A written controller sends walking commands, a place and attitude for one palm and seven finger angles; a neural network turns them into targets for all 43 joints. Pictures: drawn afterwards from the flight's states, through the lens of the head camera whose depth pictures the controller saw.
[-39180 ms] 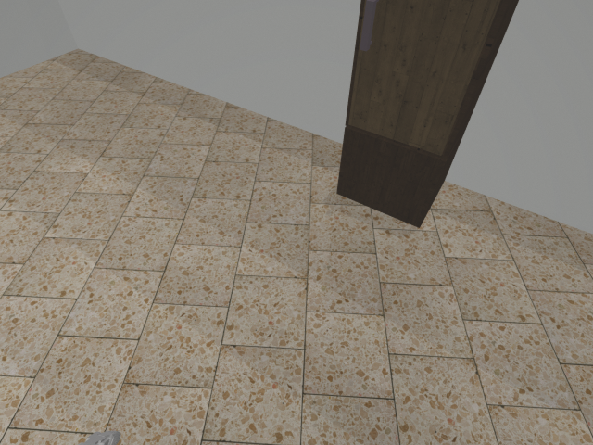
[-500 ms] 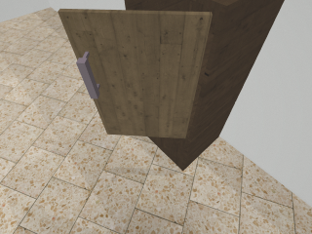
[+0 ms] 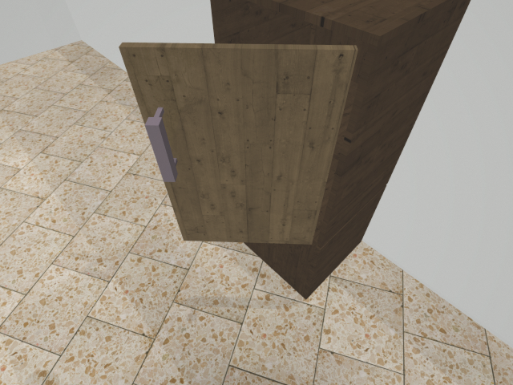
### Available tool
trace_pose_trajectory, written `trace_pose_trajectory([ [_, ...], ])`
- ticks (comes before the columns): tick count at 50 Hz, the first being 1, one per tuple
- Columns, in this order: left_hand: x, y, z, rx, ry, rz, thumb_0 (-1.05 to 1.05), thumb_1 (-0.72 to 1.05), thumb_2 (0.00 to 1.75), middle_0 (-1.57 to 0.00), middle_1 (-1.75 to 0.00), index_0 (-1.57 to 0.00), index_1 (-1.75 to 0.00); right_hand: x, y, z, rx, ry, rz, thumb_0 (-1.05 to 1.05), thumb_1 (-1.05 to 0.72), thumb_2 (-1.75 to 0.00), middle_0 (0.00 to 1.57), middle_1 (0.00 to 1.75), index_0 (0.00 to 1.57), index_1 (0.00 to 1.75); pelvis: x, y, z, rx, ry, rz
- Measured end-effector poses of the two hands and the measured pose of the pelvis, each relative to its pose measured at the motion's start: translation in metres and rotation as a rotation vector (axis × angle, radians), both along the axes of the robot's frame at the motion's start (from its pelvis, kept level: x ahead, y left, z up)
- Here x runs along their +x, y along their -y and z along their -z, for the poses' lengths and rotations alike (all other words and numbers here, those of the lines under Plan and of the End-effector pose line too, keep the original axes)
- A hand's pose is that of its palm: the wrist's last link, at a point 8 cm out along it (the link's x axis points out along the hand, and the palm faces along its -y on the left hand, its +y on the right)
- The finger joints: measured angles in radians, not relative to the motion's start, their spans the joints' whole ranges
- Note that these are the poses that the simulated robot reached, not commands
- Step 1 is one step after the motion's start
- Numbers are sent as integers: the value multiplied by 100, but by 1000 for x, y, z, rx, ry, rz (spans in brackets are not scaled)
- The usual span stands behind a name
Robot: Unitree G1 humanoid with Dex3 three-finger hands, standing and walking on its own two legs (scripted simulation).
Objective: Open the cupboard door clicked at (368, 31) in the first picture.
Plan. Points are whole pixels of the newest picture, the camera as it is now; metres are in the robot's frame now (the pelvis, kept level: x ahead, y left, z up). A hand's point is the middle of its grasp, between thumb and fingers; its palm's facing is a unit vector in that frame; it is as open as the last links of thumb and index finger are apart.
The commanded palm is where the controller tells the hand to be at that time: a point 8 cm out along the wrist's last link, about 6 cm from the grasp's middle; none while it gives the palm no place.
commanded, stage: come to a stop and stand still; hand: left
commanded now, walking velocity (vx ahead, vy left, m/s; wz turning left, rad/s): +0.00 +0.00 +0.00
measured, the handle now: (165, 145) +0.54 +0.24 +0.06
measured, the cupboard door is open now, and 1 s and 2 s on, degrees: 44 44 44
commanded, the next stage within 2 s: look again from close up in 0.48 s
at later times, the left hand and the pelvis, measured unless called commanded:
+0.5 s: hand out of the picture +0.05 +0.20 -0.17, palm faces -0.03 -0.97 -0.22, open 7.4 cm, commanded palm none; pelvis +0.02 +0.02 +0.00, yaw -1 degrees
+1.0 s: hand out of the picture +0.04 +0.19 -0.17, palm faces -0.01 -0.98 -0.21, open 7.4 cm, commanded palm none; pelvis +0.02 +0.00 +0.01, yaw -1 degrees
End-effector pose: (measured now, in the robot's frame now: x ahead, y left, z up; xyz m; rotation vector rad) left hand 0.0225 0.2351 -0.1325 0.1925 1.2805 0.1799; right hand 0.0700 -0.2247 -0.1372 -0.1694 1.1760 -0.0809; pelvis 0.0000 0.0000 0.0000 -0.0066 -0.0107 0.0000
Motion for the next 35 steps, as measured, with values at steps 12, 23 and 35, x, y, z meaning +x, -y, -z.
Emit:
trace_pose_trajectory([
  [12,19,-24,1,6,-23,36,1,91,90,-20,-30,-20,-29,-33,-7,-1,-31,-124,35,0,-92,-90,20,30,20,30,11,-16,-3,7,-3,13],
  [23,28,-19,5,-13,-38,46,1,91,90,-20,-30,-20,-29,-36,-12,0,-31,-163,56,0,-91,-90,20,30,20,30,19,-17,-4,9,0,18],
  [35,24,-8,8,-32,-55,34,1,90,90,-20,-30,-20,-29,-20,-5,-3,-42,-138,50,0,-91,-90,20,30,20,30,23,-12,-5,10,1,17],
])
